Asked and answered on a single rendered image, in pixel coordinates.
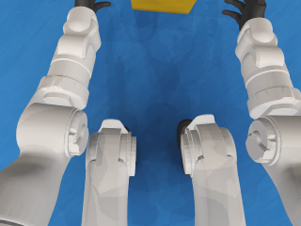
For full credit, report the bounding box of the robot right forearm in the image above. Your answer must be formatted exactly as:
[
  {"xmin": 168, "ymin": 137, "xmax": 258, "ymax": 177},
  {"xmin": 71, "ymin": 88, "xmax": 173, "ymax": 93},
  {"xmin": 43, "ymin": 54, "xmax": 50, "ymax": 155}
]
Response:
[{"xmin": 235, "ymin": 17, "xmax": 301, "ymax": 120}]

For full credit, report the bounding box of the left robot hand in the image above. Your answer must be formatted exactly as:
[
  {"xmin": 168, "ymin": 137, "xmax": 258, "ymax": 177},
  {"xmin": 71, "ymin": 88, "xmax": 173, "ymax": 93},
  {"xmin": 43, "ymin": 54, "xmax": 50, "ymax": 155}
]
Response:
[{"xmin": 74, "ymin": 0, "xmax": 112, "ymax": 14}]

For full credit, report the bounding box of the robot right thigh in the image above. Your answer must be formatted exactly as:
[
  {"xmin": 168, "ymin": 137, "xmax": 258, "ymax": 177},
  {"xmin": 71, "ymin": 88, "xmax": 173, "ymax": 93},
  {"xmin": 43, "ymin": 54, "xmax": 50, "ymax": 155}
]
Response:
[{"xmin": 181, "ymin": 122, "xmax": 246, "ymax": 226}]

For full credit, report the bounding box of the right robot foot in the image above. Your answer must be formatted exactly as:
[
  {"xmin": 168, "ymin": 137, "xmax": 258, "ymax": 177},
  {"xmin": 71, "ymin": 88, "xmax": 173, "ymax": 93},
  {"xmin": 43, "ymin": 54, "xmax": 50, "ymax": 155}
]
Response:
[{"xmin": 177, "ymin": 119, "xmax": 192, "ymax": 177}]

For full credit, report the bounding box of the right robot hand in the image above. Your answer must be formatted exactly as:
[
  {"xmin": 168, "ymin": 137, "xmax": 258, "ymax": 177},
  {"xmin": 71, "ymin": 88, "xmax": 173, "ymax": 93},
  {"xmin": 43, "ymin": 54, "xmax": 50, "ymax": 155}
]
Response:
[{"xmin": 222, "ymin": 0, "xmax": 267, "ymax": 31}]

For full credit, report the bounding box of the carton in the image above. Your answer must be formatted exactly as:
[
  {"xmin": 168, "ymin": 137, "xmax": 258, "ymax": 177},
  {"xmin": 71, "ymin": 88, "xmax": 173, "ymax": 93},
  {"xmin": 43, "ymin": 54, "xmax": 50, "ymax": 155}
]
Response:
[{"xmin": 131, "ymin": 0, "xmax": 197, "ymax": 15}]

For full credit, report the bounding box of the robot left forearm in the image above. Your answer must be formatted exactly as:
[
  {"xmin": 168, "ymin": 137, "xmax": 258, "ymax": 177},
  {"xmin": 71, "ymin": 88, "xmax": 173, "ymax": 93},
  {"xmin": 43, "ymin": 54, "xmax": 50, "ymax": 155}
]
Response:
[{"xmin": 16, "ymin": 6, "xmax": 102, "ymax": 147}]

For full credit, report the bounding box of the robot right upper arm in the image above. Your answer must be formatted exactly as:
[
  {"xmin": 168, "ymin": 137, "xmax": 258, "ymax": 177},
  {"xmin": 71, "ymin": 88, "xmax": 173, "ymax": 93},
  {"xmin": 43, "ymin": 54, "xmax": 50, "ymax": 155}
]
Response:
[{"xmin": 246, "ymin": 115, "xmax": 301, "ymax": 226}]

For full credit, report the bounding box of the robot left upper arm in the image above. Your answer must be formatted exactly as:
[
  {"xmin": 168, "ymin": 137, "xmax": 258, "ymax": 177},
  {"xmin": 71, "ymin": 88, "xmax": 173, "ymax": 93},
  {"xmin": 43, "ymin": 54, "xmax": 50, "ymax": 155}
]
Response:
[{"xmin": 0, "ymin": 103, "xmax": 89, "ymax": 226}]

